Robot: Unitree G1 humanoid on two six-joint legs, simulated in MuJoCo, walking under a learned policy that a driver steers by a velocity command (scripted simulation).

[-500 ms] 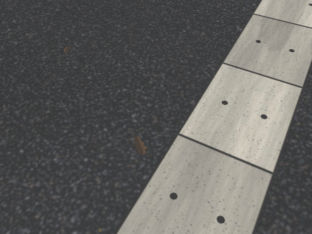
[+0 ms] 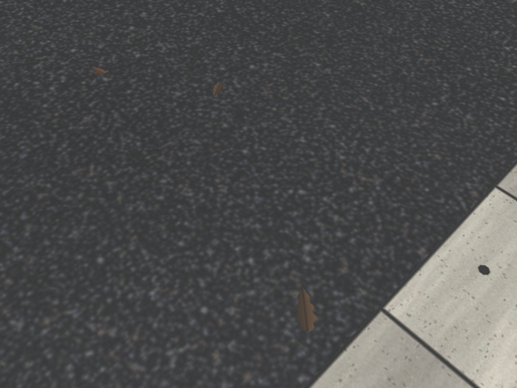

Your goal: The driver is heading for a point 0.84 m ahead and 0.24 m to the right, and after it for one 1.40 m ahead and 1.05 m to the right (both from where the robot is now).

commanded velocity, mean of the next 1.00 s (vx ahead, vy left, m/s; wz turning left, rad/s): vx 0.50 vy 0.00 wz -0.23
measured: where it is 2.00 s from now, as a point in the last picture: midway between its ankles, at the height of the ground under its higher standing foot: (315, 251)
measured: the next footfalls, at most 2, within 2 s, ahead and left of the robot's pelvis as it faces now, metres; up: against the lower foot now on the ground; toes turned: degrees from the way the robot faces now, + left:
right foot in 0.34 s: +0.37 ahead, -0.11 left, +0.00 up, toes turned -1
left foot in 0.84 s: +0.65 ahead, +0.05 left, +0.00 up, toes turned -15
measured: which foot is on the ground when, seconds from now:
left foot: down 0.00-0.36, up 0.38-0.82, down 0.84-1.00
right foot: up 0.00-0.32, down 0.34-0.84, up 0.86-1.00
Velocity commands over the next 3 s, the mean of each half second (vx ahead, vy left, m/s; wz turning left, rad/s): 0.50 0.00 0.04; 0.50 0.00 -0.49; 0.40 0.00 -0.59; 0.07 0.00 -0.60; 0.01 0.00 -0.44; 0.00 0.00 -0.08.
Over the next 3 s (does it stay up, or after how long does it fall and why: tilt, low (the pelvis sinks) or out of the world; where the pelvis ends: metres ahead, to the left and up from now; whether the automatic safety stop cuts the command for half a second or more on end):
stays up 0.82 -0.14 0.00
